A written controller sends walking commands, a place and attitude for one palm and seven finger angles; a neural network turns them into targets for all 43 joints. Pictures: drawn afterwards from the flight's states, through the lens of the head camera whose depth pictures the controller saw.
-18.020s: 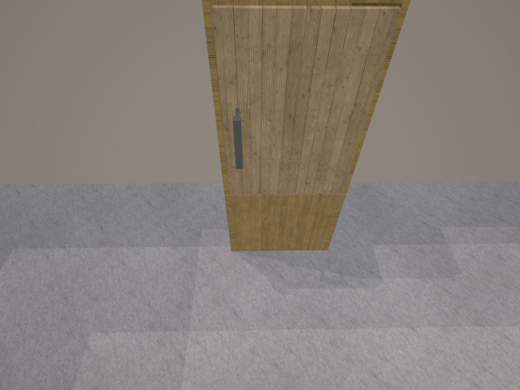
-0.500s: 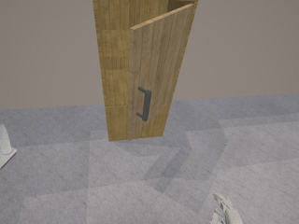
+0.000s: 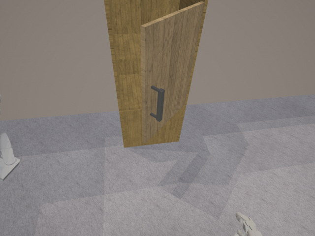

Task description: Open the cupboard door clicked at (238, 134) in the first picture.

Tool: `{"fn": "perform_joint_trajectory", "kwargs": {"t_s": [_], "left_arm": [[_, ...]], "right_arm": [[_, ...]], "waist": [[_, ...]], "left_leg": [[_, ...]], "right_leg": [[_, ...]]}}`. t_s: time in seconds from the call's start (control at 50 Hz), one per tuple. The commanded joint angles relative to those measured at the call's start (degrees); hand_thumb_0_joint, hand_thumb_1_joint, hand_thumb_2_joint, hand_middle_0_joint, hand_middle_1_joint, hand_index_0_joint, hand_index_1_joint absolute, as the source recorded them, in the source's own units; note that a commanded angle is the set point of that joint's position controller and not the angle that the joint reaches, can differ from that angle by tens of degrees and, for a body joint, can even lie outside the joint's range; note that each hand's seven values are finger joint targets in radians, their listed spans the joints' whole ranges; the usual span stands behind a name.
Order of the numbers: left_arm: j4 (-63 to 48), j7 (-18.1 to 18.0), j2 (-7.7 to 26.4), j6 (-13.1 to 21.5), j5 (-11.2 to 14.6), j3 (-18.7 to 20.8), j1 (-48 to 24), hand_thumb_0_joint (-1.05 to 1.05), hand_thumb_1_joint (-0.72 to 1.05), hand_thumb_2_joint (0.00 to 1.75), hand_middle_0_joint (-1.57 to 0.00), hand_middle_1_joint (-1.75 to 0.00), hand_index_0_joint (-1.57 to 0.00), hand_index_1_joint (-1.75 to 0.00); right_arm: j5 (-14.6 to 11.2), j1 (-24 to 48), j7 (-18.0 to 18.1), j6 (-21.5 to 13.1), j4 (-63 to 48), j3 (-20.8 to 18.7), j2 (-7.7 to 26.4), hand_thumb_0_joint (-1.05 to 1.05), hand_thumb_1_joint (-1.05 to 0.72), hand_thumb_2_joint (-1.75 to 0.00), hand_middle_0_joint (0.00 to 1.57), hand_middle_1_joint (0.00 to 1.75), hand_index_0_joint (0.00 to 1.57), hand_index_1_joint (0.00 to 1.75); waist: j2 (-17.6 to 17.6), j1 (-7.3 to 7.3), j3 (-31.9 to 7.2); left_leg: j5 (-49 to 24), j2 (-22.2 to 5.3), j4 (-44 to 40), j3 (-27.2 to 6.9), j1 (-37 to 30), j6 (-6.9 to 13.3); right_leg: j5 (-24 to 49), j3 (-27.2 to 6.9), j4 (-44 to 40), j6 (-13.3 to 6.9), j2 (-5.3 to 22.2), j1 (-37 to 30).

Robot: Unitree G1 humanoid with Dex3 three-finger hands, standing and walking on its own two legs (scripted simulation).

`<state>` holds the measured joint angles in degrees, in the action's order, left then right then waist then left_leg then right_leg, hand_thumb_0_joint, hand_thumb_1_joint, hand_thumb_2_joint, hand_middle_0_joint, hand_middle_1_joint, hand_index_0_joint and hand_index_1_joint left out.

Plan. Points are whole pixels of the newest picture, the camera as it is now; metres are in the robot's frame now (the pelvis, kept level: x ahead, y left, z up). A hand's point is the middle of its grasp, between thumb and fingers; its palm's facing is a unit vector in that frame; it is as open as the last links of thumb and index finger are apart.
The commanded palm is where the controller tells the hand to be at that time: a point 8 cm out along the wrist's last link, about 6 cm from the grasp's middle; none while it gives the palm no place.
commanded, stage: let the arm hang, fingers relaxed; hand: left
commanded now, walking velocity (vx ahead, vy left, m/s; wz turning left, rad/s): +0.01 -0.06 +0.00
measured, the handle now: (156, 104) +0.66 +0.02 -0.07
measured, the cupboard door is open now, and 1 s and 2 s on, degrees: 43 43 43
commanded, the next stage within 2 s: look to check the result in 1.20 s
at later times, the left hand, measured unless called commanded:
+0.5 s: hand out of the picture -0.01 +0.18 -0.17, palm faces +0.13 -0.97 -0.18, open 6.9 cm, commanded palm none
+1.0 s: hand out of the picture +0.01 +0.18 -0.16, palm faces +0.06 -0.98 -0.20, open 7.3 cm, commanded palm none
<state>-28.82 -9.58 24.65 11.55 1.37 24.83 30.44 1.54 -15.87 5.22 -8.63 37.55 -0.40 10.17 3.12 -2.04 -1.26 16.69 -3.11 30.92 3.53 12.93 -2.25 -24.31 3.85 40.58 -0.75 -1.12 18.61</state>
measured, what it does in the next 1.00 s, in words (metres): steps on the spot: left foot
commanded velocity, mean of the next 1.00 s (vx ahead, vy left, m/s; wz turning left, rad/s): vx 0.00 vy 0.00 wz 0.00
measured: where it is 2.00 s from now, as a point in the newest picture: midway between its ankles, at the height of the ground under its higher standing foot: outside the picture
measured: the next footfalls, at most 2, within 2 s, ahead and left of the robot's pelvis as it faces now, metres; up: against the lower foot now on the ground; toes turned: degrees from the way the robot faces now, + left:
left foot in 0.36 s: +0.06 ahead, +0.12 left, +0.00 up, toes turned +6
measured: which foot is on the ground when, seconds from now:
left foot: down 0.00-0.10, up 0.12-0.34, down 0.36-1.00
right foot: down 0.00-1.00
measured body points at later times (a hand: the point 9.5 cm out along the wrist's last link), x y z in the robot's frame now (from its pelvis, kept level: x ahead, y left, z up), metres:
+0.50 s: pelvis +0.00 -0.01 +0.01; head +0.02 +0.01 +0.46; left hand -0.02 +0.23 -0.16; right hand +0.04 -0.24 -0.14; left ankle +0.02 +0.12 -0.73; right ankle +0.02 -0.07 -0.73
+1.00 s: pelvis +0.01 +0.01 +0.01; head +0.02 +0.00 +0.46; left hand +0.01 +0.23 -0.14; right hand -0.01 -0.18 -0.16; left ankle +0.02 +0.12 -0.73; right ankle +0.02 -0.07 -0.73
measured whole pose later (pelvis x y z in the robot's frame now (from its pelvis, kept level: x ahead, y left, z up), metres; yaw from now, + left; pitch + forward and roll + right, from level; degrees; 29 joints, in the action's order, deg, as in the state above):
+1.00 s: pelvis +0.01 +0.01 +0.01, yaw +2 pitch -2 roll +0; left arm 66.6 -2.3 7.3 0.4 -0.6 0.2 15.1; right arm 1.6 -17.9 2.2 0.1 66.9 0.8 5.6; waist -1.0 -0.7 1.6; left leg 11.6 -0.1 22.1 4.1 8.6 1.0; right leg -12.3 6.4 22.6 -3.1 -0.7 8.6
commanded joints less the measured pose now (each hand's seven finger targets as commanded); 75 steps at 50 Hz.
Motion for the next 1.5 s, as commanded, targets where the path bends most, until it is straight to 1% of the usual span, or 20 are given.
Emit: {"fn": "perform_joint_trajectory", "kwargs": {"t_s": [0.0,0.04,0.06,0.08,0.1,0.18,0.24,0.3,0.32,0.34,0.36,0.38,0.4,0.44,0.5,0.56,0.82,0.98,1.24,1.48], "left_arm": [[-9.4,-0.8,8.4,2.8,0.3,6.8,1.0,0.00,0.90,0.90,-0.20,-0.30,-0.20,-0.30],[-8.1,-0.6,9.1,2.6,0.3,7.2,1.0,0.00,0.90,0.90,-0.20,-0.30,-0.20,-0.30],[-7.0,-0.3,8.6,2.2,0.6,6.7,0.6,0.00,0.90,0.90,-0.20,-0.30,-0.20,-0.30],[34.1,8.0,-3.6,-7.7,-4.7,-17.5,-3.1,0.00,0.90,0.90,-0.20,-0.30,-0.20,-0.30],[37.1,9.5,-5.2,-10.2,-3.5,-17.0,-2.8,0.00,0.90,0.90,-0.20,-0.30,-0.20,-0.30],[47.4,9.0,-4.6,-10.6,-3.9,-18.2,-9.2,0.00,0.90,0.90,-0.20,-0.30,-0.20,-0.30],[58.5,8.4,-3.6,-11.1,-3.7,-19.5,-13.0,0.00,0.90,0.90,-0.20,-0.30,-0.20,-0.30],[68.0,8.4,-4.0,-11.3,-2.5,-20.9,-17.1,0.00,0.90,0.90,-0.20,-0.30,-0.20,-0.30],[71.0,8.5,-6.0,-11.4,-2.2,-21.6,-16.5,0.00,0.90,0.90,-0.20,-0.30,-0.20,-0.30],[73.8,8.5,-7.6,-11.5,-2.1,-22.2,-14.7,0.00,0.90,0.90,-0.20,-0.30,-0.20,-0.30],[76.0,8.3,-8.5,-11.5,-2.9,-21.8,-13.0,0.00,0.90,0.90,-0.20,-0.30,-0.20,-0.30],[78.5,8.3,-8.7,-11.7,-2.7,-21.1,-13.6,0.00,0.90,0.90,-0.20,-0.30,-0.20,-0.30],[80.7,8.5,-8.1,-11.6,-2.3,-21.5,-13.3,0.00,0.90,0.90,-0.20,-0.30,-0.20,-0.30],[84.7,8.7,-7.8,-11.1,-2.0,-22.2,-12.4,0.00,0.90,0.90,-0.20,-0.30,-0.20,-0.30],[88.9,8.5,-8.3,-10.3,-1.8,-23.1,-12.2,0.00,0.90,0.90,-0.20,-0.30,-0.20,-0.30],[91.5,8.2,-8.3,-10.1,-1.8,-23.4,-12.2,0.00,0.90,0.90,-0.20,-0.30,-0.20,-0.30],[95.1,7.3,-11.0,-10.5,-1.6,-23.9,-10.1,0.00,0.90,0.90,-0.20,-0.30,-0.20,-0.30],[95.0,7.2,-12.0,-10.6,-1.6,-23.7,-9.9,0.00,0.90,0.90,-0.20,-0.30,-0.20,-0.30],[94.7,7.2,-12.5,-10.2,-1.7,-23.6,-9.4,0.00,0.90,0.90,-0.20,-0.30,-0.20,-0.30],[95.1,7.2,-12.6,-10.3,-1.7,-23.8,-8.8,0.00,0.90,0.90,-0.20,-0.30,-0.20,-0.30]], "right_arm": [[-1.0,5.8,-1.0,-3.1,-8.3,-2.2,8.7,0.00,-0.90,-0.90,0.20,0.30,0.20,0.30],[-1.4,5.9,-1.3,-2.7,-8.7,-2.3,8.7,0.00,-0.90,-0.90,0.20,0.30,0.20,0.30],[-1.5,6.4,-1.5,-2.5,-8.9,-2.3,8.4,0.00,-0.90,-0.90,0.20,0.30,0.20,0.30],[-1.5,8.1,-6.0,0.1,1.9,-3.7,11.4,0.00,-0.90,-0.90,0.20,0.30,0.20,0.30],[-1.0,4.2,-5.5,3.7,1.2,-3.1,8.0,0.00,-0.90,-0.90,0.20,0.30,0.20,0.30],[-0.2,4.6,-5.2,8.4,-0.3,-2.5,6.9,0.00,-0.90,-0.90,0.20,0.30,0.20,0.30],[0.1,3.6,-5.0,10.2,3.7,-2.3,5.8,0.00,-0.90,-0.90,0.20,0.30,0.20,0.30],[0.2,0.0,-4.9,10.0,9.9,-1.5,5.1,0.00,-0.90,-0.90,0.20,0.30,0.20,0.30],[0.4,0.5,-4.7,9.3,11.5,-1.1,6.4,0.00,-0.90,-0.90,0.20,0.30,0.20,0.30],[0.8,2.7,-4.3,8.9,12.4,-0.8,8.1,0.00,-0.90,-0.90,0.20,0.30,0.20,0.30],[0.9,3.8,-4.1,9.3,12.9,-1.0,8.4,0.00,-0.90,-0.90,0.20,0.30,0.20,0.30],[0.8,4.7,-3.9,9.3,14.2,-1.1,6.7,0.00,-0.90,-0.90,0.20,0.30,0.20,0.30],[0.7,4.4,-3.8,9.3,15.4,-0.7,5.7,0.00,-0.90,-0.90,0.20,0.30,0.20,0.30],[0.3,2.6,-3.5,9.0,17.8,-0.4,4.8,0.00,-0.90,-0.90,0.20,0.30,0.20,0.30],[-0.3,-1.1,-3.2,8.7,20.9,-0.4,4.7,0.00,-0.90,-0.90,0.20,0.30,0.20,0.30],[-0.5,-3.2,-3.1,8.7,23.5,-0.3,4.8,0.00,-0.90,-0.90,0.20,0.30,0.20,0.30],[-0.2,-6.4,-3.0,8.6,28.3,0.5,1.4,0.00,-0.90,-0.90,0.20,0.30,0.20,0.30],[-0.2,-6.6,-2.8,8.2,28.8,0.5,0.2,0.00,-0.90,-0.90,0.20,0.30,0.20,0.30],[-0.3,-6.7,-2.6,7.9,28.6,0.2,0.7,0.00,-0.90,-0.90,0.20,0.30,0.20,0.30],[-0.4,-5.6,-2.6,8.0,28.5,0.2,1.3,0.00,-0.90,-0.90,0.20,0.30,0.20,0.30]], "waist": [[-14.4,1.20,1.9],[-8.2,1.04,0.5],[-2.4,0.88,0.1],[4.1,0.46,-1.3],[5.3,1.16,-3.3],[15.5,2.74,-0.8],[12.8,1.65,-1.2],[0.9,-0.83,-0.3],[-7.7,-0.04,0.3],[-13.2,1.83,1.8],[-11.6,2.81,2.2],[-18.6,2.63,4.3],[-20.2,2.81,5.3],[-17.7,2.91,3.4],[-6.9,1.91,1.0],[-2.8,1.61,3.6],[-1.4,1.92,7.6],[-4.6,2.22,8.1],[-3.5,1.79,5.5],[-3.1,1.68,7.1]], "left_leg": [[-5.2,-10.3,-9.1,-7.1,6.9,7.5],[-2.1,-6.0,-2.5,-2.7,10.5,4.9],[3.2,-1.9,2.0,-0.2,12.0,3.1],[1.3,-0.2,15.2,0.2,14.7,1.3],[14.5,-1.4,16.9,-3.3,12.8,1.3],[15.3,2.5,20.2,-0.1,17.2,1.9],[9.7,3.1,13.1,0.5,8.8,1.7],[-3.7,1.6,-2.3,-1.3,-4.1,2.5],[-9.7,-2.7,-7.0,-7.9,-5.5,4.3],[-8.3,-6.8,-9.3,-11.8,-0.6,6.3],[2.1,-7.2,-11.0,-12.2,5.4,6.4],[5.5,-4.9,-13.1,-10.9,7.7,5.6],[5.8,-4.1,-14.0,-9.8,7.9,4.9],[2.5,-3.3,-13.7,-8.2,5.9,4.4],[-5.6,-3.0,-11.3,-6.5,-0.6,4.1],[-6.7,-3.0,-11.8,-5.9,-1.9,4.0],[-5.8,-2.2,-13.3,-4.9,-0.3,4.0],[-7.2,-2.5,-13.6,-5.2,0.3,4.1],[-10.4,-2.6,-13.0,-5.3,-2.5,4.3],[-10.0,-2.6,-12.8,-5.4,-3.0,4.4]], "right_leg": [[5.5,1.5,-8.8,1.4,-0.2,-7.0],[11.7,-2.9,-15.7,0.1,1.6,-12.9],[11.8,-10.8,-17.9,-2.1,5.7,-11.8],[31.7,-17.5,-13.3,-5.8,18.3,-5.7],[38.3,-16.7,-13.6,-8.5,19.3,-5.2],[52.9,-9.7,-12.7,-10.6,16.2,-14.6],[43.3,-8.0,-16.4,-9.1,13.8,-12.1],[18.3,-7.9,-18.0,-5.3,11.6,-3.8],[11.6,-6.6,-16.2,-2.6,8.5,-0.9],[8.7,-5.4,-17.3,-1.0,6.1,-3.5],[4.6,-4.8,-19.8,-0.9,5.4,-8.1],[6.4,-4.7,-20.3,-1.6,5.8,-9.1],[8.6,-4.9,-20.6,-2.1,6.0,-10.1],[12.0,-5.4,-22.2,-2.6,6.9,-12.5],[13.9,-5.9,-24.7,-2.8,8.4,-11.9],[12.3,-5.5,-25.9,-2.7,8.3,-10.1],[9.9,-5.8,-25.1,-2.4,8.2,-8.5],[13.1,-5.2,-23.1,-2.3,7.9,-8.7],[16.2,-5.1,-22.5,-2.2,8.0,-9.5],[15.6,-5.0,-23.2,-2.1,8.0,-8.6]]}}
